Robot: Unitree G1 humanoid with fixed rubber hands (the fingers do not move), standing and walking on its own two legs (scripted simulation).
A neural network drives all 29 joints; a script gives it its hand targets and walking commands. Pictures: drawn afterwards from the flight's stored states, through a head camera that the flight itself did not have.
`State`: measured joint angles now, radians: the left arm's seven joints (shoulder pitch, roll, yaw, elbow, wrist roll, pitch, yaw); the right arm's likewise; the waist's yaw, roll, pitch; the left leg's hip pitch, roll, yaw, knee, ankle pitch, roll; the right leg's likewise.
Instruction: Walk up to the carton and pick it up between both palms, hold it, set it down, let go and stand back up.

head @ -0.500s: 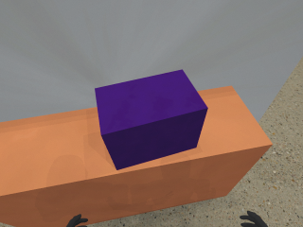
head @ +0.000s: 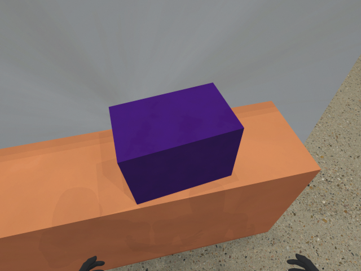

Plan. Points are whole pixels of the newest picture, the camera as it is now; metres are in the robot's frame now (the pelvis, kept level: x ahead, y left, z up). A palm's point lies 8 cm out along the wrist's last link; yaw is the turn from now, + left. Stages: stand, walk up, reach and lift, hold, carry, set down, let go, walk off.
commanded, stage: stand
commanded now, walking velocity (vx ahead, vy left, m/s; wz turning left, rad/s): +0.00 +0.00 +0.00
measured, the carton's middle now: (174, 143) +0.45 +0.04 -0.03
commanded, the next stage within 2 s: none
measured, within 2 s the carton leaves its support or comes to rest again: neither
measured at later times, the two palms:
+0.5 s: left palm out of the picture +0.11 +0.25 -0.10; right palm out of the picture +0.08 -0.27 -0.10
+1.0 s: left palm out of the picture +0.11 +0.25 -0.10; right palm out of the picture +0.06 -0.27 -0.10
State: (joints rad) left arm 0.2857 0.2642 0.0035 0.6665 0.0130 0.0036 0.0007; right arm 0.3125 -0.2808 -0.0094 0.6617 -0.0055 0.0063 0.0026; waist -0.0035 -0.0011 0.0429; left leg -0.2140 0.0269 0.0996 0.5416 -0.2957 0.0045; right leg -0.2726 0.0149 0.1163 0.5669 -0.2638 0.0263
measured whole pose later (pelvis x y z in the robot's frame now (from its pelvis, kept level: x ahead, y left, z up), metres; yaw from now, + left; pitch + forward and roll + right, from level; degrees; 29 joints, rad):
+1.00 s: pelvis +0.00 +0.00 +0.00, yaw -2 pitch -2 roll +1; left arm 0.29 0.26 0.01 0.69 0.01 0.00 0.01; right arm 0.33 -0.29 0.00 0.70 -0.01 0.01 0.00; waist -0.01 -0.01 0.03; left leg -0.21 0.04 0.12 0.54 -0.31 0.00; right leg -0.28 0.03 0.15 0.56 -0.26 0.03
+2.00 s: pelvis +0.00 +0.00 +0.00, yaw -4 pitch -2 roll +1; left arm 0.28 0.26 0.01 0.72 0.01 0.01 0.01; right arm 0.35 -0.29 0.00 0.72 0.00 0.01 0.00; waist -0.01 -0.01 0.03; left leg -0.20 0.05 0.14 0.54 -0.31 0.00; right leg -0.28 0.04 0.17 0.56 -0.25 0.03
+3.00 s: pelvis +0.01 -0.01 +0.00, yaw -5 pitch -2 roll +1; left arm 0.26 0.27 0.02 0.71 0.03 0.02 -0.01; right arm 0.41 -0.29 -0.01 0.70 -0.02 0.01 -0.01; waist -0.03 -0.01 0.03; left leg -0.17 0.06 0.14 0.54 -0.33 -0.02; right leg -0.28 0.06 0.17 0.59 -0.28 0.01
